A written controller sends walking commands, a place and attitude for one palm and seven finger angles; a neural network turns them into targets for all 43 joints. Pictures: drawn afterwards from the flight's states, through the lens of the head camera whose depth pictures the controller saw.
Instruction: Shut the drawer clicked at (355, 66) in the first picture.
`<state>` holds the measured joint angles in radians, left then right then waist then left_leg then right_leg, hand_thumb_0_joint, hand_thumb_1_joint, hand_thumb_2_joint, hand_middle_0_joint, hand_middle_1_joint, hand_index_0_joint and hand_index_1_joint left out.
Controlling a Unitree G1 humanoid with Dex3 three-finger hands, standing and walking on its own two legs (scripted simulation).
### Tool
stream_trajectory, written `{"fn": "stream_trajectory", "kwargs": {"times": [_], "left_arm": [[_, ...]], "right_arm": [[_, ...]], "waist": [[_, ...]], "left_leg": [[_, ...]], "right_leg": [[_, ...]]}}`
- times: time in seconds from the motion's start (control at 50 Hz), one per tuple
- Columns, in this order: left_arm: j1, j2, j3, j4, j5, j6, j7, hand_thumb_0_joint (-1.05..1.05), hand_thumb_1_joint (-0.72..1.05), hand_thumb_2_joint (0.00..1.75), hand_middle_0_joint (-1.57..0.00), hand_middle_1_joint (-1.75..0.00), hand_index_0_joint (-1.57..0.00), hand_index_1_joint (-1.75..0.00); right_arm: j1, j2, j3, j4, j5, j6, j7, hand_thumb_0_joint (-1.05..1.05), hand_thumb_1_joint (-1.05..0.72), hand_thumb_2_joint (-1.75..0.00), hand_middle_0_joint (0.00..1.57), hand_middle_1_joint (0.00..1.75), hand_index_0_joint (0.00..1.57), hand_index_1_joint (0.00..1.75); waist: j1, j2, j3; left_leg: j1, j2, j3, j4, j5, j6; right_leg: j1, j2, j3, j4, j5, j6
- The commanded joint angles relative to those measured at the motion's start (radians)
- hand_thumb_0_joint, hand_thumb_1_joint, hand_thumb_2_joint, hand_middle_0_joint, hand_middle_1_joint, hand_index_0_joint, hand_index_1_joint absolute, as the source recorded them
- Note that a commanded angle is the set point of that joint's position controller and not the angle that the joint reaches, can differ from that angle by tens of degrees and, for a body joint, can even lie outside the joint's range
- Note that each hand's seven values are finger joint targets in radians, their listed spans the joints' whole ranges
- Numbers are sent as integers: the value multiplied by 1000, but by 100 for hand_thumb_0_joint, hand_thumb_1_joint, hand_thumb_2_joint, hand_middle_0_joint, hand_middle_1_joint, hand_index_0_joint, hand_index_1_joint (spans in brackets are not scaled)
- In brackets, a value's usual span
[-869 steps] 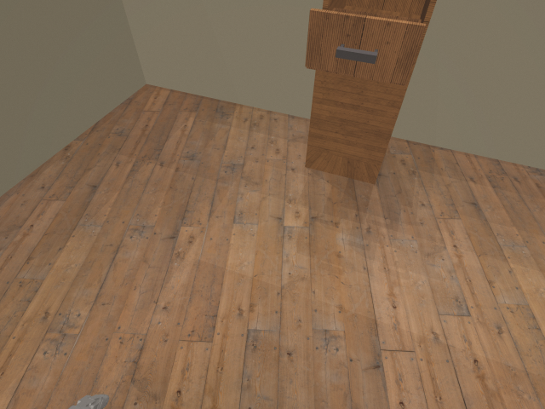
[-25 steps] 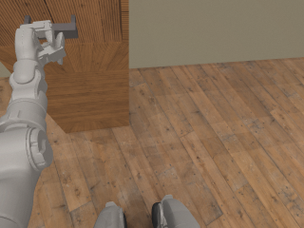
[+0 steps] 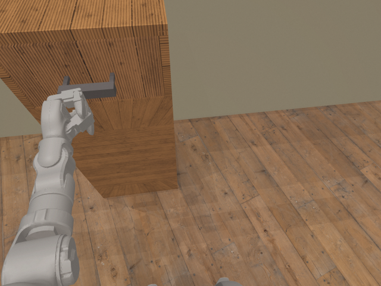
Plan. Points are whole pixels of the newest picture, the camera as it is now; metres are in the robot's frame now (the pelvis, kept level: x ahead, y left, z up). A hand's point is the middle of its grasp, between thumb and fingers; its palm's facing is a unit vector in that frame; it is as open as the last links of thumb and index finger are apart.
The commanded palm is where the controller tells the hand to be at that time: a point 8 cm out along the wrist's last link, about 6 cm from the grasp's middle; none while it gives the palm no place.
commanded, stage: draw the hand back to the body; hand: left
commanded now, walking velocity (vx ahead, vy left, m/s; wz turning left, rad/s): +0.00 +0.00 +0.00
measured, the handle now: (88, 84) +0.56 +0.22 +0.07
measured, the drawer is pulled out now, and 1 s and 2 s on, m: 0.00 0.00 0.00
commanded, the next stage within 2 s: step back with the hand held close in 1.14 s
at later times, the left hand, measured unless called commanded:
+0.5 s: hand (40, 180) +0.28 +0.22 +0.14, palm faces +0.30 -0.92 -0.26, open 3.3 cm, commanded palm +0.24 +0.26 +0.16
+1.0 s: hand out of the picture +0.17 +0.23 +0.20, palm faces +0.43 -0.80 -0.41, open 3.2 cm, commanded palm +0.12 +0.27 +0.21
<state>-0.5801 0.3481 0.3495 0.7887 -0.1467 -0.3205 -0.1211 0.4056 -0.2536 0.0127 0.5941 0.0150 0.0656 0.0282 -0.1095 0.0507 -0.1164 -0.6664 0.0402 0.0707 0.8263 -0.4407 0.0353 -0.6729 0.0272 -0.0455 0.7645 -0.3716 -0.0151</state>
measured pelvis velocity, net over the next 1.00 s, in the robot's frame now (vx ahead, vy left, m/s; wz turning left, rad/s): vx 0.00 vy -0.01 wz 0.04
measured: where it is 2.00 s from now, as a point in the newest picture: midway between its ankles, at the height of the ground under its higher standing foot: outside the picture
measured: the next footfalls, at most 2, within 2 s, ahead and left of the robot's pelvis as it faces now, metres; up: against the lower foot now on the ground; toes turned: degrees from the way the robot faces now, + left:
none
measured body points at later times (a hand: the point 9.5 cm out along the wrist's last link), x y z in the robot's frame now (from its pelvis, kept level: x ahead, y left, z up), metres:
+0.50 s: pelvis +0.00 -0.01 +0.03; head +0.00 -0.03 +0.48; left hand +0.26 +0.27 +0.16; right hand +0.21 -0.23 -0.05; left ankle -0.03 +0.09 -0.70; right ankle -0.01 -0.11 -0.70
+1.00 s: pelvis +0.00 -0.01 +0.04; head -0.02 -0.05 +0.49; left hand +0.14 +0.27 +0.22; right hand +0.20 -0.22 -0.05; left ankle -0.03 +0.09 -0.70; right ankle -0.01 -0.11 -0.70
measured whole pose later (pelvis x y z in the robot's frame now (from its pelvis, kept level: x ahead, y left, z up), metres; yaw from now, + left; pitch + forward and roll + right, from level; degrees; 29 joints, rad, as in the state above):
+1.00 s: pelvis +0.00 -0.01 +0.04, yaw +3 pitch -4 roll -1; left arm 0.55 0.33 0.28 -0.45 -0.07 -0.11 0.10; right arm 0.22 -0.24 0.01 0.62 0.01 -0.08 -0.05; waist 0.06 0.09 0.00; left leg -0.08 0.01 0.05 0.43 -0.28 0.02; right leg -0.08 0.01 -0.07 0.41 -0.25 -0.02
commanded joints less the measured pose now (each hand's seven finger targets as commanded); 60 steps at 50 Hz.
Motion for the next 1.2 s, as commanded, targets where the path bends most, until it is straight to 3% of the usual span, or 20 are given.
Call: {"fn": "stream_trajectory", "kwargs": {"times": [0.0,0.04,0.08,0.12,0.16,0.2,0.24,0.26,0.28,0.3,0.4,0.46,0.48,0.5,0.56,0.62,0.78,0.94,1.0,1.18], "left_arm": [[-182,226,39,-371,-54,12,-7,0,90,90,-140,-160,-140,-160],[-154,170,-8,-478,-61,18,-8,0,90,90,-140,-160,-140,-160],[-84,143,-25,-548,-79,24,-12,0,90,90,-140,-160,-140,-160],[-47,128,-43,-588,-86,39,-25,0,90,90,-140,-160,-140,-160],[9,130,-38,-587,-99,70,-40,0,90,90,-140,-160,-140,-160],[36,162,-13,-639,-105,94,-50,0,90,90,-140,-160,-140,-160],[62,122,-48,-707,-111,114,-63,0,90,90,-140,-160,-140,-160],[117,208,-87,-806,8,117,41,0,90,90,-140,-160,-140,-160],[200,131,-119,-816,16,137,93,0,90,90,-140,-160,-140,-160],[215,115,-152,-845,28,151,124,0,90,90,-140,-160,-140,-160],[317,151,-106,-909,60,191,203,0,90,90,-140,-160,-140,-160],[382,136,-103,-1013,67,192,218,0,90,90,-140,-160,-140,-160],[421,143,-88,-1035,69,195,223,0,90,90,-140,-160,-140,-160],[448,154,-81,-1054,71,194,223,0,90,90,-140,-160,-140,-160],[525,129,-91,-1135,73,192,225,0,90,90,-140,-160,-140,-160],[645,123,-73,-1159,70,197,223,0,90,90,-140,-160,-140,-160],[886,145,0,-1357,71,176,229,0,90,90,-140,-160,-140,-160],[1079,162,63,-1473,71,152,242,0,90,90,-140,-160,-140,-160],[1043,127,24,-1430,80,152,243,0,90,90,-140,-160,-140,-160],[1025,143,38,-1448,84,137,256,0,90,90,-140,-160,-140,-160]], "right_arm": [[10,-161,-56,-114,27,-51,-33,0,-90,-90,20,30,20,30],[-22,-142,-50,-119,30,-72,-38,0,-90,-90,20,30,20,30],[-47,-140,-52,-117,33,-95,-46,0,-90,-90,20,30,20,30],[-73,-138,-47,-113,34,-114,-52,0,-90,-90,20,30,20,30],[-108,-143,-42,-117,39,-127,-60,0,-90,-90,20,30,20,30],[-143,-144,-37,-130,43,-140,-69,0,-90,-90,20,30,20,30],[-178,-132,-27,-145,44,-158,-73,0,-90,-90,20,30,20,30],[-227,-124,-39,-142,40,-148,-78,0,-90,-90,20,30,20,30],[-240,-115,-35,-150,36,-149,-82,0,-90,-90,20,30,20,30],[-258,-118,-29,-145,40,-148,-85,0,-90,-90,20,30,20,30],[-307,-113,-15,-128,27,-130,-101,0,-90,-90,20,30,20,30],[-322,-98,-7,-137,17,-136,-102,0,-90,-90,20,30,20,30],[-326,-96,-7,-136,13,-138,-101,0,-90,-90,20,30,20,30],[-332,-99,-8,-136,12,-140,-99,0,-90,-90,20,30,20,30],[-340,-91,-7,-141,4,-150,-94,0,-90,-90,20,30,20,30],[-346,-89,-8,-144,-1,-152,-88,0,-90,-90,20,30,20,30],[-346,-81,-22,-149,-9,-176,-79,0,-90,-90,20,30,20,30],[-339,-74,-32,-153,-2,-213,-90,0,-90,-90,20,30,20,30],[-333,-78,-35,-137,-1,-223,-95,0,-90,-90,20,30,20,30],[-336,-74,-32,-135,-5,-246,-103,0,-90,-90,20,30,20,30]], "waist": [[47,2,-349],[44,50,-333],[47,7,-327],[45,20,-299],[51,-27,-247],[70,-2,-230],[74,14,-224],[117,-8,-195],[100,-13,-150],[103,-20,-116],[117,-52,-38],[126,18,-70],[131,-1,-69],[136,-18,-59],[138,36,-35],[145,-29,8],[161,1,0],[172,9,67],[155,-19,139],[168,0,89]], "left_leg": [[257,-15,-53,-125,528,0],[315,-14,-60,-144,548,-3],[352,-12,-65,-155,572,-3],[373,-15,-64,-169,553,-4],[348,-21,-64,-193,474,-3],[352,-29,-62,-209,427,-2],[386,-31,-70,-228,437,-4],[430,-30,-63,-271,425,3],[445,-25,-60,-296,393,3],[448,-23,-65,-321,369,2],[503,-24,-58,-395,350,7],[570,-28,-57,-423,402,3],[583,-26,-58,-428,426,4],[584,-26,-59,-434,429,4],[617,-26,-59,-453,470,-1],[603,-25,-59,-461,466,1],[610,-22,-60,-450,512,-2],[572,-15,-65,-452,403,-6],[557,-15,-67,-454,349,-3],[562,-19,-75,-457,324,-1]], "right_leg": [[349,1,24,-90,525,-3],[349,-4,19,-105,518,-4],[368,-5,15,-118,535,-1],[376,-9,14,-133,531,-1],[389,-13,12,-152,501,-1],[410,-20,18,-165,467,-6],[422,-24,10,-173,464,-9],[448,-48,40,-233,412,-15],[437,-48,35,-259,383,-11],[450,-47,37,-282,353,-13],[513,-43,40,-349,328,-8],[573,-46,35,-364,369,-13],[586,-46,34,-370,391,-13],[593,-41,36,-383,385,-12],[608,-40,30,-395,409,-14],[616,-37,28,-411,407,-11],[638,-43,27,-405,438,-9],[586,-39,32,-421,325,-9],[532,-38,34,-440,263,-8],[562,-44,37,-427,236,-11]]}}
